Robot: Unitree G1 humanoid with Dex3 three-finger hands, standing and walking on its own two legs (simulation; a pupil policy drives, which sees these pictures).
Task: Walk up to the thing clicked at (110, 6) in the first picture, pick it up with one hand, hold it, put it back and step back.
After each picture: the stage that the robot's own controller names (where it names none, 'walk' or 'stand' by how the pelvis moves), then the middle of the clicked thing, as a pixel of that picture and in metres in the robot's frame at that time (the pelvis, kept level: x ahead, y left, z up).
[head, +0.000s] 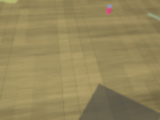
stand; (109, 9) +2.17 -0.37 -0.72
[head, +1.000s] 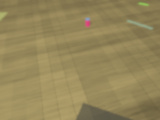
walk; (87, 22) +2.05 +0.10 -0.69
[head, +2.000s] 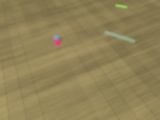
walk; (56, 40) +1.41 +0.42 -0.71
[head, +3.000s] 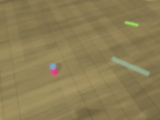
walk; (53, 69) +0.95 +0.37 -0.71
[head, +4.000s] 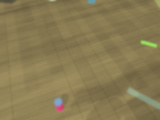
walk; (59, 104) +0.59 +0.26 -0.71
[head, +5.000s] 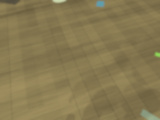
walk; out of the picture +0.38 +0.20 -0.71
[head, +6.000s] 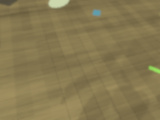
stand; out of the picture +0.31 +0.17 -0.72
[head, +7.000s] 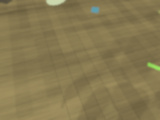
stand; out of the picture +0.31 +0.18 -0.72
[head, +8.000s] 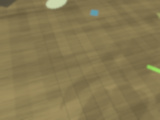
stand; out of the picture +0.31 +0.18 -0.73
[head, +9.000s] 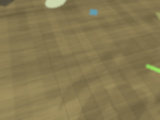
stand; out of the picture +0.31 +0.18 -0.73
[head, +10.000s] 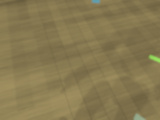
go down; out of the picture +0.32 +0.17 -0.72
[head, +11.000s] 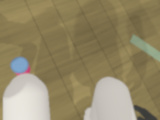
go down; (21, 67) +0.38 +0.23 -0.30
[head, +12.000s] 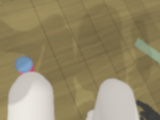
close in; (25, 67) +0.38 +0.23 -0.29
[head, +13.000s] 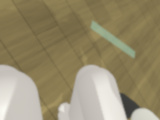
close in; out of the picture +0.34 +0.27 -0.21
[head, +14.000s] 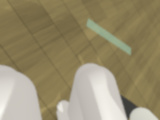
close; out of the picture +0.35 +0.27 -0.21
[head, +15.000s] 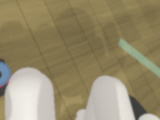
lift; out of the picture +0.28 +0.26 -0.13
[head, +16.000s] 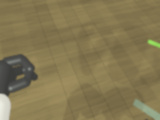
hold; out of the picture +0.21 +0.08 -0.59
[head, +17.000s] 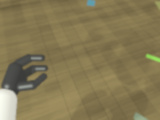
go down; out of the picture +0.35 -0.06 -0.70
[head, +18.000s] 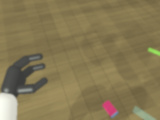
stand; (110, 108) +0.49 -0.24 -0.69
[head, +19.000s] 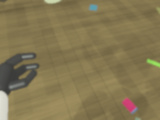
crouch; (129, 105) +0.60 -0.41 -0.71
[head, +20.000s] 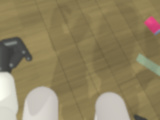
crouch; (153, 25) +0.84 -0.50 -0.42
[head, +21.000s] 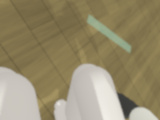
lower; out of the picture +1.11 -0.44 -0.25
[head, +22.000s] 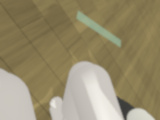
lower; out of the picture +1.31 -0.51 -0.24
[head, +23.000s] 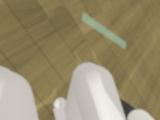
lower; out of the picture +1.47 -0.62 -0.24
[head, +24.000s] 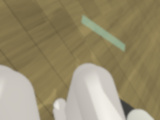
lower; out of the picture +1.64 -0.72 -0.24
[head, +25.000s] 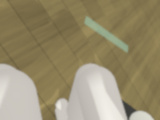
loosen; out of the picture +1.79 -0.83 -0.24
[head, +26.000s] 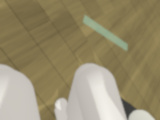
withdraw; out of the picture +1.95 -0.93 -0.24
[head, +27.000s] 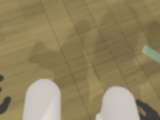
walk; out of the picture +1.82 -1.43 -0.39
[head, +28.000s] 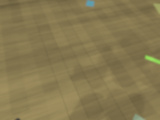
stand; out of the picture +1.62 -1.81 -0.68
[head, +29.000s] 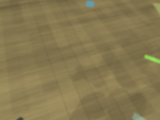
stand; out of the picture +1.75 -1.93 -0.69
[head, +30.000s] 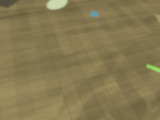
stand; out of the picture +1.86 -2.08 -0.73
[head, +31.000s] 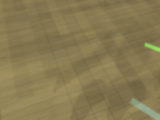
walk; out of the picture +1.99 -2.22 -0.73
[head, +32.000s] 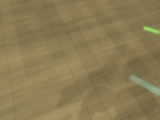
walk; out of the picture +2.37 -2.25 -0.72
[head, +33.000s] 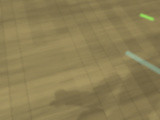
walk; out of the picture +2.67 -2.53 -0.71
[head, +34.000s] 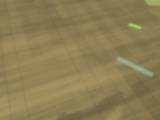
stand; out of the picture +2.96 -2.50 -0.74
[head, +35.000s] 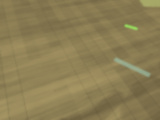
stand; out of the picture +3.09 -2.57 -0.75
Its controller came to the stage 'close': yes
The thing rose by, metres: 0.29
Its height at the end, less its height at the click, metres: -0.02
